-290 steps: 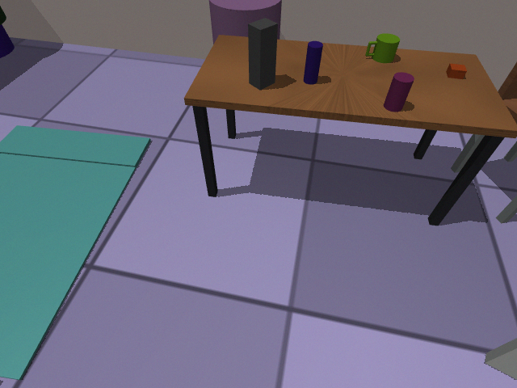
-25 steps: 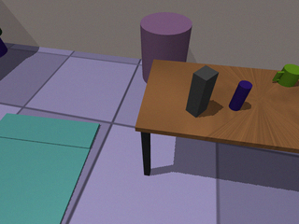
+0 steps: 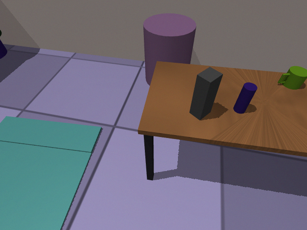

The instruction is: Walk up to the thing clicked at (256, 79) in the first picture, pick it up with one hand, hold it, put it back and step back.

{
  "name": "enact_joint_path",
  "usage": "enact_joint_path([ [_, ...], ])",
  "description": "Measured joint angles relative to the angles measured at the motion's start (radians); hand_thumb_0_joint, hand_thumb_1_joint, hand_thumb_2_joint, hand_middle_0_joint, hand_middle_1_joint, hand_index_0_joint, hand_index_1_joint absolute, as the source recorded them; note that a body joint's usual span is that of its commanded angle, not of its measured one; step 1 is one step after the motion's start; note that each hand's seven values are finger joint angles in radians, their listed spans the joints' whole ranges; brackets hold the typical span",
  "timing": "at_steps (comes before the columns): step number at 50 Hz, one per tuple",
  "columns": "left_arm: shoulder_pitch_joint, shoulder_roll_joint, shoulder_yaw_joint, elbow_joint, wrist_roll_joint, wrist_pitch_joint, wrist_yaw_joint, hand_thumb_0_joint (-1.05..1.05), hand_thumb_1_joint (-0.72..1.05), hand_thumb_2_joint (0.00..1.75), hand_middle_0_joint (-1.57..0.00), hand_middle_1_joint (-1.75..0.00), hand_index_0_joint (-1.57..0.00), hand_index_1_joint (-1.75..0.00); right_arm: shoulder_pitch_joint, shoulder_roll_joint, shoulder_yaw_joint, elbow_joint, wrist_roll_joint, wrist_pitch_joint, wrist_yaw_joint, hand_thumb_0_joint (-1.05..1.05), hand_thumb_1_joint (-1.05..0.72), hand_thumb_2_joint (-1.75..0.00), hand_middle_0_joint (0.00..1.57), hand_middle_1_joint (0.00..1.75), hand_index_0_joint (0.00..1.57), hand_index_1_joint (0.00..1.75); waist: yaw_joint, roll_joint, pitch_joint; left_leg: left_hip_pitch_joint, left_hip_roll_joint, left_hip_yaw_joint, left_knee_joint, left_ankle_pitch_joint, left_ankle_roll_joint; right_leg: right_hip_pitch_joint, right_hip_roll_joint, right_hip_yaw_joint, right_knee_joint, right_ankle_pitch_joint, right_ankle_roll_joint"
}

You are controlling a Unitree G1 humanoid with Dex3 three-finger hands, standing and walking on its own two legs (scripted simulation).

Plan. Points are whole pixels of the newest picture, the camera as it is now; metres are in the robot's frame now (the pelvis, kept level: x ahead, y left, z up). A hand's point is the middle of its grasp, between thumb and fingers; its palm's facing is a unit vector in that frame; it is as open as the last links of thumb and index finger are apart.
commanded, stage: stand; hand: left
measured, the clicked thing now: (204, 95) +0.66 -0.22 -0.09
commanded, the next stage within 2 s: walk up in 0.80 s
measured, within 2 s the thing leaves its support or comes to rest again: neither
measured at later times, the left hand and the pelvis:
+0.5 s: hand out of the picture +0.07 +0.25 -0.15, palm faces -0.01 -0.94 -0.35, open 7.4 cm; pelvis +0.00 +0.00 +0.00, yaw +0 degrees
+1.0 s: hand out of the picture +0.10 +0.25 -0.16, palm faces -0.06 -0.93 -0.35, open 7.4 cm; pelvis +0.00 -0.04 -0.01, yaw -4 degrees
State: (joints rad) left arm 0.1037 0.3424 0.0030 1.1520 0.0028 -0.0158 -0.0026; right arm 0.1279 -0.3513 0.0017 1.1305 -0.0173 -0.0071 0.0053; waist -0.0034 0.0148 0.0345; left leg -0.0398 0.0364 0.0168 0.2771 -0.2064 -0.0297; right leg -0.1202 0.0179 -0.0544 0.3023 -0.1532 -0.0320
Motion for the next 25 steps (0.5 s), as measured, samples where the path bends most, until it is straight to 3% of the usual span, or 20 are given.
enact_joint_path([
  [25, 0.002, 0.002, -0.001, -0.002, -0.001, 0.000, -0.002, 0.01, 0.90, 0.90, -0.21, -0.30, -0.20, -0.30, 0.015, -0.001, 0.003, 0.000, -0.002, -0.002, 0.000, 0.00, -0.90, -0.89, 0.21, 0.30, 0.20, 0.30, 0.000, 0.002, 0.002, -0.003, 0.000, 0.000, 0.002, 0.003, -0.001, -0.004, 0.000, 0.000, 0.004, 0.001, -0.001],
])
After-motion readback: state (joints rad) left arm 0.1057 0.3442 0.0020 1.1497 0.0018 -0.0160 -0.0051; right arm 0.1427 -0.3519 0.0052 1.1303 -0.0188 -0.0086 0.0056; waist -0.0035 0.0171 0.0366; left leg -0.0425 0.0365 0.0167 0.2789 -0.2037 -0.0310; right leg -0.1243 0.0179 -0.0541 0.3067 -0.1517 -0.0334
